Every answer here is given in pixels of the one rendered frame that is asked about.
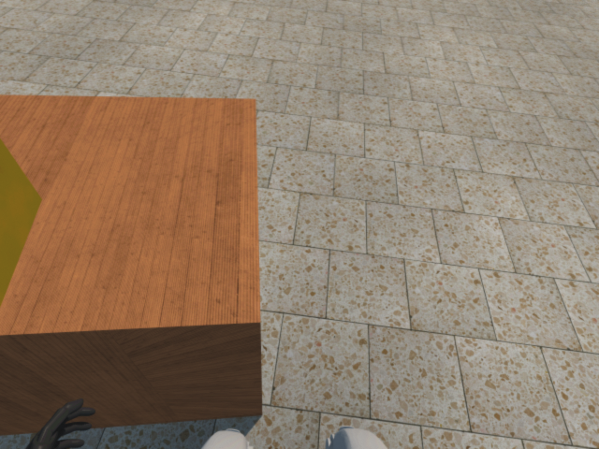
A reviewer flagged carton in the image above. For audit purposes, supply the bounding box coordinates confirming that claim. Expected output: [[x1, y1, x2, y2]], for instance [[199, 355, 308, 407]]
[[0, 138, 42, 307]]

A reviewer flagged pedestal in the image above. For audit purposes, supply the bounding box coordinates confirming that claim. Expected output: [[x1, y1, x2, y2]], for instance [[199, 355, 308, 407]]
[[0, 94, 262, 436]]

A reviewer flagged left robot hand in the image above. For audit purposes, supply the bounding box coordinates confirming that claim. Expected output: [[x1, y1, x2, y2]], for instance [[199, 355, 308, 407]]
[[25, 398, 95, 449]]

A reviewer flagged robot left thigh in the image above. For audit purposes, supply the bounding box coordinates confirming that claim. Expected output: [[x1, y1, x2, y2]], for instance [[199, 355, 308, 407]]
[[201, 430, 254, 449]]

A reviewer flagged robot thigh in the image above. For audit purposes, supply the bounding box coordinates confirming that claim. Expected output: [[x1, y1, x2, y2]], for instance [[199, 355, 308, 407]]
[[326, 428, 387, 449], [201, 430, 254, 449]]

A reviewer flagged robot right thigh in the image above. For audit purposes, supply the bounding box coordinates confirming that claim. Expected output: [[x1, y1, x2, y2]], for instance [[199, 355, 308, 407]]
[[326, 428, 387, 449]]

